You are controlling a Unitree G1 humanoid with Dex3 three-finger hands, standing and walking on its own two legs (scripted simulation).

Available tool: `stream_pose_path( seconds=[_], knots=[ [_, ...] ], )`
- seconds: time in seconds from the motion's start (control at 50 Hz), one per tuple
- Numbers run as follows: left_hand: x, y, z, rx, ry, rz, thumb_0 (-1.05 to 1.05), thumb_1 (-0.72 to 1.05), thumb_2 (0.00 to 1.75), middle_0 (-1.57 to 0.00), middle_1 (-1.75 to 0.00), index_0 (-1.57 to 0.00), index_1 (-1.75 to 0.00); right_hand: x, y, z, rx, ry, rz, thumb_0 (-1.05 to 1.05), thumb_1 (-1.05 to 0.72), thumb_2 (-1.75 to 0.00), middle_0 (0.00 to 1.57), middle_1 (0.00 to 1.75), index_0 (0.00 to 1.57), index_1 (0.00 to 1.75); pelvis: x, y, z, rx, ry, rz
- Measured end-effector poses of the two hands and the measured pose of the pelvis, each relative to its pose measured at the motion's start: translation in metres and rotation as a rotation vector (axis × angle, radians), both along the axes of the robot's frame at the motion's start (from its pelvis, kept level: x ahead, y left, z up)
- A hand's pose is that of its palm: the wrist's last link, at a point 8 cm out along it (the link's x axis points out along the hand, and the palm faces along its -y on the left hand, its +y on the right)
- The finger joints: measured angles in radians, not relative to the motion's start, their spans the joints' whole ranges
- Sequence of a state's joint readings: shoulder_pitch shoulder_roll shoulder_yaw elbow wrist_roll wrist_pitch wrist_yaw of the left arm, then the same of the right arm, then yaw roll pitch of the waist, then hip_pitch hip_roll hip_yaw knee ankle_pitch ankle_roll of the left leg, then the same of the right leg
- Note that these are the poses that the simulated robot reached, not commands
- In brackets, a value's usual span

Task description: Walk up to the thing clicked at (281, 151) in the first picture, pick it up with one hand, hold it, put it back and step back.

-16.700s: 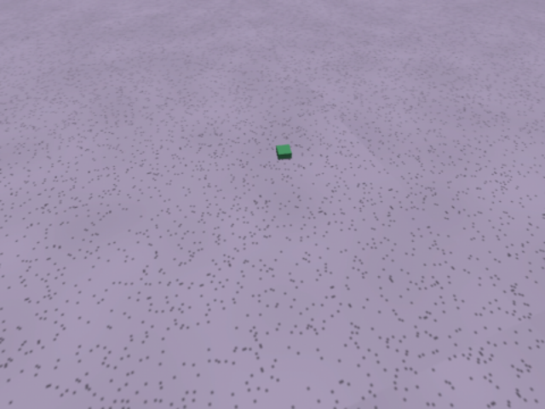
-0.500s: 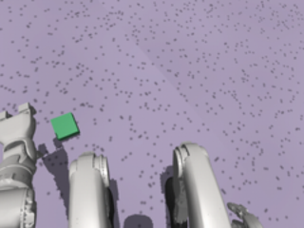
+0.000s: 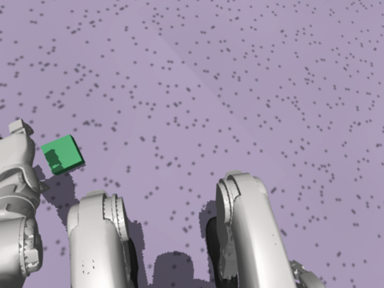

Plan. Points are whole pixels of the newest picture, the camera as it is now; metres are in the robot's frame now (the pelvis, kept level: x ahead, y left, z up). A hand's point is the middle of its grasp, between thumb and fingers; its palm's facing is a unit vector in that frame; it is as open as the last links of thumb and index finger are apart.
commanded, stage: rise first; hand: left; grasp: from above
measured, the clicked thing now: (63, 154) +0.46 +0.30 -0.32
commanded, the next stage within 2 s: none
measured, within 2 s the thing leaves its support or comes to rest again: neither
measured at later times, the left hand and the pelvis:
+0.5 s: hand (35, 163) +0.41 +0.31 -0.20, palm faces -0.38 -0.22 -0.90, open 14.0 cm; pelvis +0.00 +0.00 -0.02, yaw -1 degrees
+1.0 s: hand (33, 161) +0.42 +0.32 -0.21, palm faces -0.38 -0.22 -0.90, open 14.1 cm; pelvis +0.00 +0.00 -0.02, yaw -2 degrees
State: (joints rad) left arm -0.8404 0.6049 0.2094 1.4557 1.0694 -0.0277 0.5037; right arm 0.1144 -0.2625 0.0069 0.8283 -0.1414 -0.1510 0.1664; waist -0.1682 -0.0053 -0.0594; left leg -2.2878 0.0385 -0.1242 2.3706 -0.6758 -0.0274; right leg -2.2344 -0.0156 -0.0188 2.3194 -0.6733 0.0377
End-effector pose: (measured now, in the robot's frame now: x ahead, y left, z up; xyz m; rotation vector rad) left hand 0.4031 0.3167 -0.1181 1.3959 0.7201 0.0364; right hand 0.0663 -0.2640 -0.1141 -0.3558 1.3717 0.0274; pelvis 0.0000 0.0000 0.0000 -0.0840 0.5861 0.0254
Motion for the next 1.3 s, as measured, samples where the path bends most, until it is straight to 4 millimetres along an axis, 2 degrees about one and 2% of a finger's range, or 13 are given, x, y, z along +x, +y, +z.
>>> stream_pose_path(
  seconds=[0.28, 0.82, 1.02, 1.3],
  knots=[
    [0.008, -0.002, -0.016, -0.006, -0.007, 0.003, 0.0, -0.52, 0.98, -0.1, -1.03, -0.11, -1.02, -0.005, -0.005, -0.007, -0.001, 0.03, 0.008, 0.0, -0.91, -0.9, 0.2, 0.3, 0.2, 0.3, 0.003, 0.0, -0.011, -0.007, -0.005, -0.01],
    [0.015, 0.001, -0.034, -0.016, -0.011, -0.005, 0.0, -0.53, 0.98, -0.12, -1.02, -0.12, -1.02, -0.014, -0.002, -0.005, -0.001, 0.045, 0.033, 0.0, -0.92, -0.9, 0.2, 0.3, 0.2, 0.3, 0.002, 0.004, -0.022, -0.032, -0.025, -0.016],
    [0.018, 0.009, -0.036, -0.011, -0.007, -0.005, 0.0, -0.54, 0.98, -0.13, -1.0, -0.12, -1.0, -0.017, -0.002, -0.005, 0.002, 0.064, 0.036, 0.0, -0.92, -0.9, 0.2, 0.3, 0.2, 0.3, 0.004, 0.004, -0.023, -0.036, -0.022, -0.017],
    [0.02, 0.012, -0.028, -0.006, -0.02, -0.004, 0.0, -0.54, 0.98, -0.13, -0.99, -0.12, -1.0, -0.008, -0.003, -0.007, 0.015, 0.049, 0.045, 0.0, -0.92, -0.9, 0.2, 0.3, 0.2, 0.3, 0.005, 0.004, -0.022, -0.034, -0.021, -0.016]
  ],
)
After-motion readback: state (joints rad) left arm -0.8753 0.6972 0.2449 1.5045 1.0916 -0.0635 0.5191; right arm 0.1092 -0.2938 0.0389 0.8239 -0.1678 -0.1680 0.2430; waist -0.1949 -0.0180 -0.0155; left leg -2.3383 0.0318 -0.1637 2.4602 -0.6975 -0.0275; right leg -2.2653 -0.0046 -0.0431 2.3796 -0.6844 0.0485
